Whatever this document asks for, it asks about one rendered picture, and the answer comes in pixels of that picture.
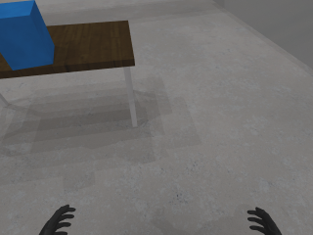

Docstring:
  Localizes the carton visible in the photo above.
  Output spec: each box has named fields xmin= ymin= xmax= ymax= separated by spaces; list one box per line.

xmin=0 ymin=0 xmax=55 ymax=71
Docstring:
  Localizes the left robot hand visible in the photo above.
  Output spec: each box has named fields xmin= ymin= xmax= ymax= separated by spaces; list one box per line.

xmin=39 ymin=205 xmax=76 ymax=235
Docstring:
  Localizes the table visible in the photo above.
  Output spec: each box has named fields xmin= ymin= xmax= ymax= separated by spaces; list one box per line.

xmin=0 ymin=21 xmax=138 ymax=127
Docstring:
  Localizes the right robot hand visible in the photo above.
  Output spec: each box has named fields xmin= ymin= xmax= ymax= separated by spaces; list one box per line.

xmin=247 ymin=207 xmax=282 ymax=235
